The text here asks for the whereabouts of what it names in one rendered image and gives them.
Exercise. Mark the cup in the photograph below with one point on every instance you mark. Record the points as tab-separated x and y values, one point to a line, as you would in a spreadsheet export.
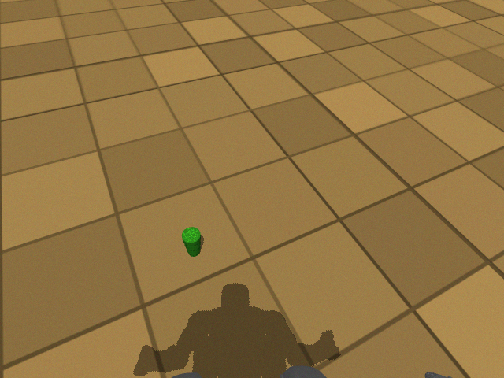
192	240

